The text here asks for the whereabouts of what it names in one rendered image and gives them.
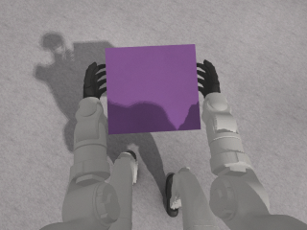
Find robot right forearm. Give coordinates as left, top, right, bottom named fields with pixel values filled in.
left=201, top=92, right=270, bottom=207

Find carton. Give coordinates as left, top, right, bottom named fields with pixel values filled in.
left=105, top=44, right=201, bottom=135

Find robot right shin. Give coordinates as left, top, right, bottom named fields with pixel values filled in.
left=170, top=167, right=190, bottom=209

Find left robot foot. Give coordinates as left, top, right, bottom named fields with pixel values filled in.
left=127, top=150, right=137, bottom=161

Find robot right hand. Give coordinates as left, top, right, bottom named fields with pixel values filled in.
left=197, top=59, right=221, bottom=99

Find right robot upper arm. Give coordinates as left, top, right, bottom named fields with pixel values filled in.
left=209, top=175, right=307, bottom=230

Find robot left hand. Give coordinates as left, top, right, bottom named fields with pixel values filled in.
left=83, top=62, right=106, bottom=100

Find robot left forearm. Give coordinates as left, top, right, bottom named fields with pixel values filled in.
left=61, top=97, right=110, bottom=220

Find left robot upper arm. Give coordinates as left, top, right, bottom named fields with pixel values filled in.
left=39, top=181, right=121, bottom=230

